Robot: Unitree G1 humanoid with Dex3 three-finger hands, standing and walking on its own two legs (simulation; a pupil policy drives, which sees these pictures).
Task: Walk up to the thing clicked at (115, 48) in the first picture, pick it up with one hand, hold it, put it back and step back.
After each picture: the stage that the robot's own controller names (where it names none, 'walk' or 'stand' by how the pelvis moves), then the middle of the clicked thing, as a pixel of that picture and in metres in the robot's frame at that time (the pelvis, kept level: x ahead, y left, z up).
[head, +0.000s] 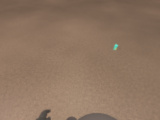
stand; (115, 47) +1.72 -0.57 -0.72
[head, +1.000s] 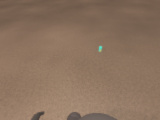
walk; (100, 48) +1.66 -0.10 -0.70
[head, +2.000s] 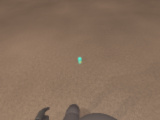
walk; (79, 60) +1.11 +0.26 -0.71
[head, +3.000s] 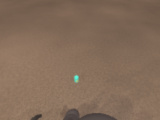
walk; (76, 79) +0.69 +0.21 -0.70
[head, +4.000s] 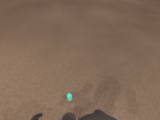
walk; (69, 97) +0.41 +0.20 -0.71
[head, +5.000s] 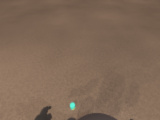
stand; (72, 106) +0.32 +0.19 -0.72
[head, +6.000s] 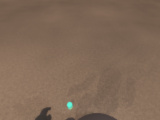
stand; (70, 105) +0.30 +0.21 -0.72
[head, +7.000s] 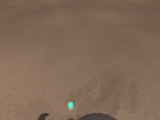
stand; (70, 105) +0.32 +0.21 -0.73
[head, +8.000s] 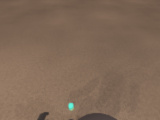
stand; (71, 106) +0.31 +0.21 -0.73
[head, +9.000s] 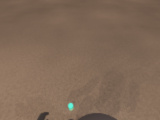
stand; (70, 106) +0.31 +0.20 -0.73
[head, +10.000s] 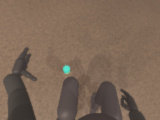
go down; (66, 69) +0.40 +0.20 -0.39
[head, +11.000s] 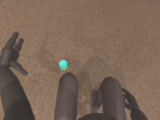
go down; (63, 65) +0.41 +0.22 -0.31
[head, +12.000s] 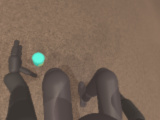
close in; (38, 60) +0.40 +0.26 -0.23
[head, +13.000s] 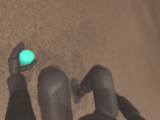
close; (26, 58) +0.39 +0.27 -0.22
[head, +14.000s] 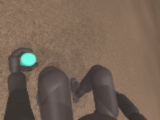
lift; (27, 60) +0.37 +0.26 -0.23
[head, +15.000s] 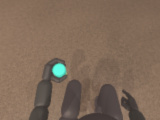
lift; (60, 72) +0.32 +0.21 -0.02
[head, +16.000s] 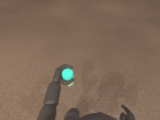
hold; (68, 77) +0.31 +0.16 +0.02
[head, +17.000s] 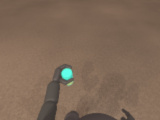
hold; (67, 77) +0.32 +0.17 +0.02
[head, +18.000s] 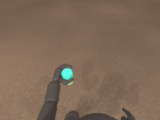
hold; (68, 77) +0.32 +0.16 +0.02
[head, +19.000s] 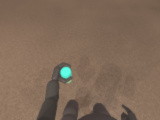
crouch; (66, 75) +0.34 +0.17 -0.04
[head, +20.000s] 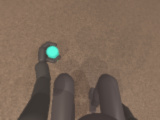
lower; (53, 54) +0.44 +0.22 -0.09
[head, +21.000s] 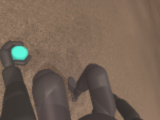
lower; (19, 55) +0.42 +0.26 -0.23
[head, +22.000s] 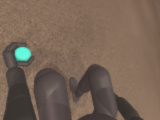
lower; (23, 55) +0.41 +0.27 -0.23
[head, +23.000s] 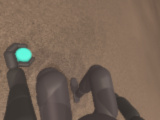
lower; (23, 56) +0.40 +0.27 -0.22
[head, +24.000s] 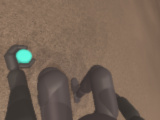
lower; (24, 58) +0.39 +0.27 -0.22
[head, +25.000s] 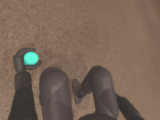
open; (30, 60) +0.39 +0.25 -0.22
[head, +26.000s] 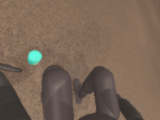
stand; (34, 58) +0.39 +0.25 -0.23
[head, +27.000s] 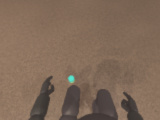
walk; (71, 79) +0.38 +0.18 -0.50
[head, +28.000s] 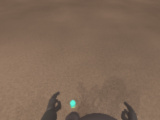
stand; (72, 104) +0.34 +0.17 -0.66
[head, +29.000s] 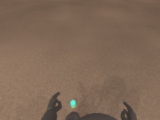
stand; (73, 104) +0.34 +0.17 -0.67
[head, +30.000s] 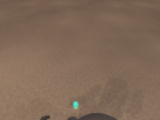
stand; (75, 105) +0.35 +0.15 -0.72
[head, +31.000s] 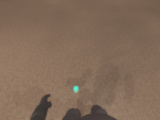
walk; (76, 89) +0.40 +0.12 -0.71
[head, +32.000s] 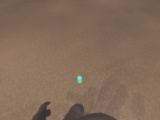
walk; (79, 79) +0.61 +0.17 -0.70
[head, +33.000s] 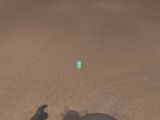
stand; (79, 64) +0.96 +0.20 -0.70
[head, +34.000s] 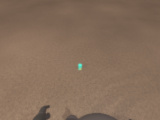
stand; (80, 67) +0.96 +0.18 -0.72
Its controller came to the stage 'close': yes
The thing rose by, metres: 0.72
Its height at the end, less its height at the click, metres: +0.00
